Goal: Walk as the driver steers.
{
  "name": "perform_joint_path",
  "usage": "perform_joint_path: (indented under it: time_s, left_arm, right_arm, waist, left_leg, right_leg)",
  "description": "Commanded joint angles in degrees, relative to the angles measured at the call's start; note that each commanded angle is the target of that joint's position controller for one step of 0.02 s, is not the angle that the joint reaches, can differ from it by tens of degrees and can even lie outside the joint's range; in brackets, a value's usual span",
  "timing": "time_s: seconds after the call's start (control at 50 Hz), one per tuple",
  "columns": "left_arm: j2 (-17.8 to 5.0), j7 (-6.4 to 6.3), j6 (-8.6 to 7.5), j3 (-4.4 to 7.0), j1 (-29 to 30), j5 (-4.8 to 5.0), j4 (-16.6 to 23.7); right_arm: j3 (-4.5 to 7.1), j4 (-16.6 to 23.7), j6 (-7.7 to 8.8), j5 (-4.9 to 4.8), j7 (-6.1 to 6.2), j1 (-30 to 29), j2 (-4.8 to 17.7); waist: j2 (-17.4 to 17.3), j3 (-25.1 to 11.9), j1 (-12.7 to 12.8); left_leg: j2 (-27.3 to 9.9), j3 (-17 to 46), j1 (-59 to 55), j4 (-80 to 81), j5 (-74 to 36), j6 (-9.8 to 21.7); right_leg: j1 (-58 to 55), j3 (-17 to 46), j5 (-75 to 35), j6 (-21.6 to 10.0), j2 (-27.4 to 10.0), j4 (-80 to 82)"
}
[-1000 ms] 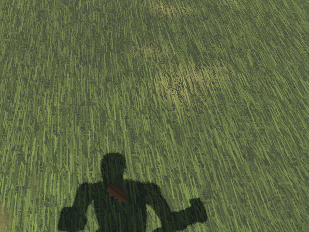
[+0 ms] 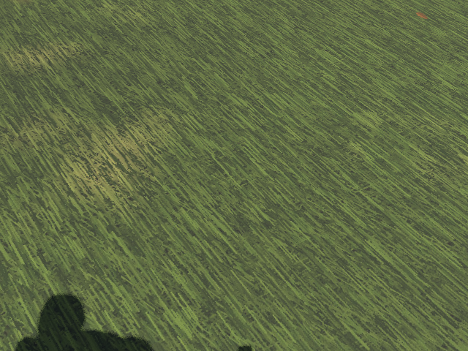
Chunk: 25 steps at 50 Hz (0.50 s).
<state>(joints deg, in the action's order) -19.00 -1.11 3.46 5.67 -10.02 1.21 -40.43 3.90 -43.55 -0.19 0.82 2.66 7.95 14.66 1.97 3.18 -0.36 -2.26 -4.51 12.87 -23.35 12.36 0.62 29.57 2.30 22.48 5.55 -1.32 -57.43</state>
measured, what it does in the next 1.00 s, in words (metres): walks ahead, turning right: right foot, then left foot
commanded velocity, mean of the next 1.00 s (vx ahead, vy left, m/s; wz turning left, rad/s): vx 0.15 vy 0.00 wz -0.42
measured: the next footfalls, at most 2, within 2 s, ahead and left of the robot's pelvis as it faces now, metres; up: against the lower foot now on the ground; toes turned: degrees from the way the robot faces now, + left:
right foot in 0.16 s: +0.04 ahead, -0.15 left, +0.00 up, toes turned -8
left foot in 0.64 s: +0.10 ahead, +0.06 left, +0.00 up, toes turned -24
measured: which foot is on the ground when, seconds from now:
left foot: down 0.00-0.16, up 0.18-0.62, down 0.64-1.00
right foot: up 0.00-0.14, down 0.16-0.66, up 0.68-1.00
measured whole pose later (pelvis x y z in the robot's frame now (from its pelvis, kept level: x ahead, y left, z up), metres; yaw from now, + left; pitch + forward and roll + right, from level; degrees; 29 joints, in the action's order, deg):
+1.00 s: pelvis +0.12 -0.10 +0.00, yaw -23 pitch +3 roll +0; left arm -16.0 2.0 -3.5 2.7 -6.9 1.3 -35.6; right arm 2.8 -46.4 3.3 -1.3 -0.1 24.7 15.8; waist 1.7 0.6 -6.0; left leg -1.3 1.0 -0.9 -15.6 19.2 -0.6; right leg 32.2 0.3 7.6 0.9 -2.5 -35.9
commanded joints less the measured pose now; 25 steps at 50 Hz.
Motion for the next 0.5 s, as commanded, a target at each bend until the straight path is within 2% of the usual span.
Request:
perform_joint_path:
  time_s: [0.02, 0.06, 0.1, 0.12, 0.14, 0.16, 0.18, 0.2, 0.22, 0.24, 0.26, 0.28, 0.32, 0.4, 0.5]
  left_arm:
    - [-2.9, 0.97, -0.92, -0.01, 3.2, -0.17, 6.7]
    - [-3.8, 1.50, -0.62, 0.30, 2.5, -0.08, 7.1]
    - [-4.0, 2.06, -0.18, 0.68, 1.0, -0.07, 7.3]
    - [-3.8, 2.26, -0.07, 0.90, -1.1, -0.11, 6.8]
    - [-4.7, 2.00, -0.04, 1.51, -3.7, -0.23, 5.9]
    - [-9.0, 1.25, -0.24, 2.91, -6.4, -0.15, 5.7]
    - [-14.9, 0.36, -0.69, 3.54, -6.2, -0.72, 8.0]
    - [-13.4, 1.34, -2.29, 3.04, -7.9, -2.83, 8.5]
    - [-11.9, 1.63, -3.44, 2.46, -5.6, -2.85, 8.2]
    - [-10.3, 1.24, -3.85, 2.12, -2.5, -1.73, 8.0]
    - [-8.4, 0.81, -3.69, 1.40, -0.1, -0.86, 8.4]
    - [-7.9, 0.42, -3.44, 1.00, 1.4, -0.62, 8.9]
    - [-7.4, -0.15, -3.28, 0.65, 1.3, -1.15, 9.4]
    - [-8.2, -0.80, -3.03, 0.92, -0.3, -0.85, 9.3]
    - [-9.3, -0.50, -2.28, 1.39, 0.1, -0.94, 9.9]
  right_arm:
    - [3.20, 3.8, 0.24, -0.38, 0.01, -1.6, 12.2]
    - [3.46, 3.9, 0.17, -0.92, -0.55, -1.5, 12.9]
    - [3.58, 3.7, 0.22, -1.88, -0.96, -1.7, 13.3]
    - [3.56, 3.6, 0.18, -2.52, -1.07, -2.3, 13.2]
    - [3.20, 2.6, 0.26, -2.65, -1.27, -0.3, 11.6]
    - [2.48, 2.0, 0.36, -1.26, -1.68, 2.5, 8.8]
    - [0.91, 5.1, 0.34, 2.10, -1.88, 1.0, 5.1]
    - [1.83, 6.8, 0.60, 0.36, -1.30, -4.1, 8.3]
    - [2.43, 7.0, 0.40, -1.21, -0.94, -5.5, 10.1]
    - [2.74, 6.3, 0.21, -1.19, -0.57, -4.6, 10.4]
    - [2.97, 5.3, -0.05, -0.67, -0.14, -4.0, 10.6]
    - [3.12, 5.2, -0.16, -0.26, -0.08, -2.9, 10.7]
    - [2.96, 5.0, 0.02, -0.42, -0.42, -1.3, 9.6]
    - [2.19, 5.9, 0.23, -0.59, -0.55, -3.4, 7.9]
    - [1.98, 6.7, 0.95, -0.96, -1.39, -4.6, 7.8]
  waist:
    - [-12.0, -7.5, -1.4]
    - [-12.5, -7.3, -1.2]
    - [-12.3, -7.0, -0.1]
    - [-11.8, -7.1, 1.3]
    - [-9.6, -7.6, 1.9]
    - [0.9, -8.5, 1.7]
    - [17.6, -8.5, 0.0]
    - [12.4, -13.7, 5.1]
    - [8.0, -10.2, 3.8]
    - [6.0, -7.9, 2.0]
    - [4.6, -7.2, 1.0]
    - [5.0, -7.1, -0.1]
    - [5.1, -8.8, -0.7]
    - [5.4, -8.4, 0.6]
    - [6.6, -7.4, 1.5]
  left_leg:
    - [-14.7, 7.5, -7.8, 5.5, -21.1, 12.4]
    - [-15.3, 6.4, -7.0, 4.6, -20.7, 11.8]
    - [-16.0, 5.6, -6.6, 2.0, -18.8, 10.1]
    - [-15.4, 4.1, -5.3, -0.8, -17.0, 8.2]
    - [-13.7, 1.7, -2.1, -5.6, -12.8, 5.1]
    - [-9.3, -3.5, 7.3, -17.7, -1.7, 0.0]
    - [-1.2, -4.2, 24.5, -35.7, 27.9, -5.3]
    - [1.2, 5.7, 26.2, -45.1, 28.8, -5.0]
    - [0.1, 7.5, 27.2, -47.7, 23.8, -4.1]
    - [-0.8, 8.1, 27.7, -46.2, 18.1, -3.4]
    - [-1.4, 8.6, 26.9, -44.6, 14.4, -3.4]
    - [-0.7, 8.3, 24.5, -44.4, 11.5, -3.8]
    - [0.7, 8.0, 22.0, -43.6, 7.8, -4.3]
    - [1.8, 8.9, 21.9, -32.2, 6.3, -5.3]
    - [3.6, 9.7, 16.0, -21.9, 8.4, -5.1]
  right_leg:
    - [-1.4, -2.7, -0.2, -0.6, -1.6, 7.9]
    - [-4.8, -4.7, -0.9, -1.8, -0.9, 12.6]
    - [-8.4, -5.9, -3.7, -3.8, -0.3, 19.5]
    - [-12.4, -7.1, -8.2, -5.3, 0.7, 25.8]
    - [-18.5, -6.6, -13.0, -7.2, 2.1, 31.3]
    - [-28.2, 3.3, -28.7, -10.3, -3.6, 35.0]
    - [-34.2, 24.5, -51.9, -19.7, -19.0, 33.3]
    - [-29.7, 29.0, -45.8, -27.8, -22.4, 36.6]
    - [-27.4, 23.7, -38.7, -25.3, -18.6, 37.7]
    - [-25.4, 19.6, -32.4, -21.5, -15.0, 37.7]
    - [-23.8, 17.5, -29.7, -19.1, -12.8, 37.6]
    - [-21.3, 16.0, -30.7, -18.5, -11.4, 37.8]
    - [-20.8, 15.2, -31.2, -18.6, -10.1, 38.0]
    - [-22.9, 17.5, -26.2, -18.7, -9.2, 37.5]
    - [-19.4, 22.6, -20.6, -19.0, -8.4, 36.4]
